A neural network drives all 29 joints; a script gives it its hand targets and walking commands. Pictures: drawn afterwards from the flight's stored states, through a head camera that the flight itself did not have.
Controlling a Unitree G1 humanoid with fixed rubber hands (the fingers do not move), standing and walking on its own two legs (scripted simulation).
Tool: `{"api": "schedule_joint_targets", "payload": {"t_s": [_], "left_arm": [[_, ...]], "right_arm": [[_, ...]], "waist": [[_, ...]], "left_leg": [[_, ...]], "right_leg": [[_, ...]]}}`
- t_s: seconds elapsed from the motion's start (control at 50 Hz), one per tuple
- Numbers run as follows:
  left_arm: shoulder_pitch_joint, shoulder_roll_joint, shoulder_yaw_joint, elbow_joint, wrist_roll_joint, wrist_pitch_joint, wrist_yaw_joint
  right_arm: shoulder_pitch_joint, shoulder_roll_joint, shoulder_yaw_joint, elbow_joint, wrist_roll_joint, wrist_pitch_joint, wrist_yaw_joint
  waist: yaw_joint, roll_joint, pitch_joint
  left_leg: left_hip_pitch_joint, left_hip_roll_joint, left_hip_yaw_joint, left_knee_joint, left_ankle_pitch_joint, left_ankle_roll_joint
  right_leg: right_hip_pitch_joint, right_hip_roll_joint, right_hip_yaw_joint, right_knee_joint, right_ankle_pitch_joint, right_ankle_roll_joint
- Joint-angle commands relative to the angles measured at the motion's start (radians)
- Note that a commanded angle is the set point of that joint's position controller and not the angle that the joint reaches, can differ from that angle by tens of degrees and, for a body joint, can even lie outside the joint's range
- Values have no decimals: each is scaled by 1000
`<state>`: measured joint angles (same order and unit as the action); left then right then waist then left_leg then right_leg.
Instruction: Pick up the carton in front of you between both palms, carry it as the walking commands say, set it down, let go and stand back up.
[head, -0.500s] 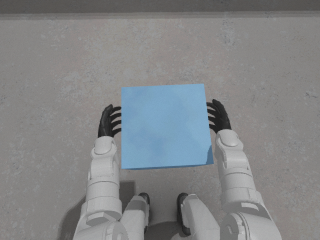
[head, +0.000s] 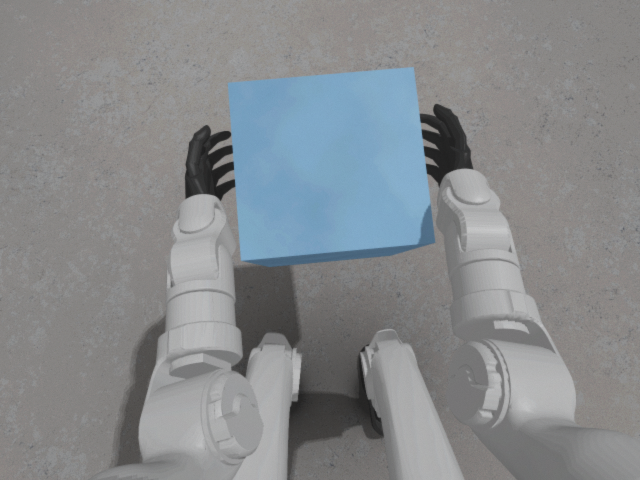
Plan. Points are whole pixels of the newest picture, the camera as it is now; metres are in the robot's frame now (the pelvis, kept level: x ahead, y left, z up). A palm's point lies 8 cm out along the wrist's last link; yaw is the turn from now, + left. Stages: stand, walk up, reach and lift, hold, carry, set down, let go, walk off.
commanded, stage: set down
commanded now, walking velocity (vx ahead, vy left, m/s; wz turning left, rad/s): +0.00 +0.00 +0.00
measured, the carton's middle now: (326, 187) +0.47 +0.00 -0.16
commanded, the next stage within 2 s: none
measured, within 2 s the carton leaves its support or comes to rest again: rests again in 1.28 s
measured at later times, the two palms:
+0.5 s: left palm (239, 201) +0.48 +0.14 -0.24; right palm (421, 175) +0.51 -0.16 -0.24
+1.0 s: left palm (251, 205) +0.51 +0.14 -0.37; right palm (399, 177) +0.55 -0.15 -0.37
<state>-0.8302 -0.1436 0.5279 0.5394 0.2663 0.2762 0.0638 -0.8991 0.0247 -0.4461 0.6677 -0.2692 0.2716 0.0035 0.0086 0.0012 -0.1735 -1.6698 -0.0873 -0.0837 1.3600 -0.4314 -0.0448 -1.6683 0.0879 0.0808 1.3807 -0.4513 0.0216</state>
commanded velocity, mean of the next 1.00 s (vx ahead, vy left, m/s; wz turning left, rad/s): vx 0.00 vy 0.00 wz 0.00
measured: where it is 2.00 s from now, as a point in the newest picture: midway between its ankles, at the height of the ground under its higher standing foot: (329, 405)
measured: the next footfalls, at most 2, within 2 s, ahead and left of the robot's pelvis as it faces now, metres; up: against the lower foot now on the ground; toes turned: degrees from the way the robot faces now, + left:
none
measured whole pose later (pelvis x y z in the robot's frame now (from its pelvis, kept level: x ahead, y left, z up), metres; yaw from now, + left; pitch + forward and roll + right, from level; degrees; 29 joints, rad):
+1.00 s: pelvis -0.02 -0.01 -0.20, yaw +2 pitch +42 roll +3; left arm -1.35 0.08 0.42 0.75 0.00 0.24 0.21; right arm -1.52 -0.33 -0.14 1.00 -0.01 0.25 -0.07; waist 0.02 0.01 0.30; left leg -2.21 -0.14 -0.05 2.10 -0.62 -0.11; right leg -2.23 0.12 0.05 2.14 -0.64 0.02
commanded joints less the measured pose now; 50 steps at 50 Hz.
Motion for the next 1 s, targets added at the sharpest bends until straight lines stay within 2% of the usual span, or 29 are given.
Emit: {"api": "schedule_joint_targets", "payload": {"t_s": [0.0, 0.18, 0.48, 0.84, 0.9, 0.98], "left_arm": [[-647, -883, -582, 79, -132, -16, -210], [-799, -836, -587, 64, -177, -10, -168], [-1011, -715, -509, 89, -197, -22, -150], [-1239, -569, -546, 98, -335, -59, -142], [-1276, -572, -578, 82, -367, -68, -133], [-1280, -608, -629, 68, -401, -76, -122]], "right_arm": [[-569, 904, 515, 71, 130, -21, 230], [-705, 854, 531, 89, 176, -6, 215], [-888, 737, 490, 172, 193, -8, 196], [-1115, 588, 589, 206, 317, -46, 170], [-1168, 581, 616, 168, 359, -61, 177], [-1120, 594, 615, 189, 378, -67, 183]], "waist": [[-4, -13, -917], [-3, -26, -1004], [15, -60, -953], [44, -97, -931], [32, -55, -946], [6, -15, -984]], "left_leg": [[445, -86, 120, -27, 271, -15], [348, -97, 147, 126, 248, -22], [153, -87, 183, 339, 205, -21], [42, -60, 207, 604, 254, -24], [114, -59, 202, 637, 324, -18], [178, -60, 188, 672, 408, -20]], "right_leg": [[415, 77, -103, -54, 277, 6], [311, 83, -123, 93, 259, 16], [172, 75, -127, 289, 232, 16], [218, 44, -107, 552, 346, 5], [161, 44, -105, 575, 385, -2], [151, 45, -105, 608, 446, -7]]}}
